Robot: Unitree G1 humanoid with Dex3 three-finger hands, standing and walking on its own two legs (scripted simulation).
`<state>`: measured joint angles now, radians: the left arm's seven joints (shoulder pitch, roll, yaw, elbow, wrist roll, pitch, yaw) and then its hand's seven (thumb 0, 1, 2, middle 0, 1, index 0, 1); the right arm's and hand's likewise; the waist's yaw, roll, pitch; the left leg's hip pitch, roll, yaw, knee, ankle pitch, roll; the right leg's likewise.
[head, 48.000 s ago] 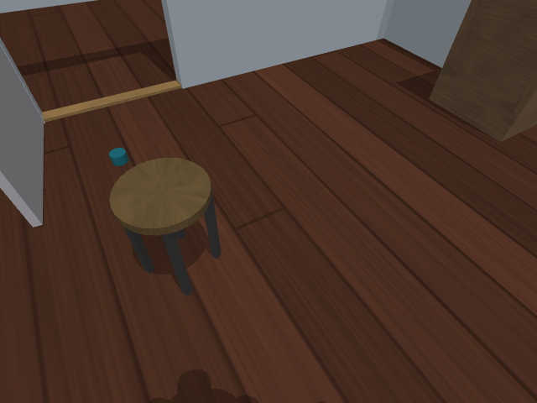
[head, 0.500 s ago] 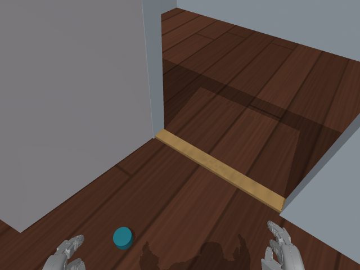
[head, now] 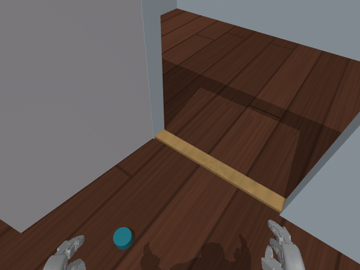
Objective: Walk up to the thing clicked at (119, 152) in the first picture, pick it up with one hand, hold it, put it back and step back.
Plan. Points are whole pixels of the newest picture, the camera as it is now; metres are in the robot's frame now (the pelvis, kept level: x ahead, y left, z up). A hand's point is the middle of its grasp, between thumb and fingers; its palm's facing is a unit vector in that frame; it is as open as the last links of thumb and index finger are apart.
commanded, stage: stand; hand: left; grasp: from above
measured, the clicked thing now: (123, 238) +0.44 +0.24 -0.68
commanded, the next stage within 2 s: none
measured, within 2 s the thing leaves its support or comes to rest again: neither
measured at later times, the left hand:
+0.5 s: hand out of the picture +0.04 +0.24 -0.10, palm faces +0.05 -0.94 -0.32, open 7.4 cm
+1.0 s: hand out of the picture +0.05 +0.24 -0.09, palm faces +0.05 -0.94 -0.34, open 7.4 cm
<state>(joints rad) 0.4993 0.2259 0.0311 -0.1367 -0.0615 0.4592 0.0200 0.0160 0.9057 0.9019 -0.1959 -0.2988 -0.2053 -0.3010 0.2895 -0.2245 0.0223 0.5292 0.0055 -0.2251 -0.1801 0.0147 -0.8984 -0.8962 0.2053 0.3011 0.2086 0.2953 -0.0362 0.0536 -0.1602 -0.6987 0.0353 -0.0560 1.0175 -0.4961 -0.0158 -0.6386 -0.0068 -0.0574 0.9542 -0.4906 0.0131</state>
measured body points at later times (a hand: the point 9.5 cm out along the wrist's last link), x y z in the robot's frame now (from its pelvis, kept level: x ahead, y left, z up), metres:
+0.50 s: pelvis -0.01 +0.00 +0.05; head +0.00 +0.00 +0.50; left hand +0.04 +0.29 -0.08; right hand +0.07 -0.27 -0.08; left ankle +0.01 +0.12 -0.68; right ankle -0.01 -0.13 -0.68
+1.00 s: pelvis -0.01 +0.00 +0.07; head -0.01 -0.01 +0.52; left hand +0.04 +0.29 -0.07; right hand +0.06 -0.28 -0.08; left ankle +0.01 +0.12 -0.68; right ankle -0.01 -0.13 -0.68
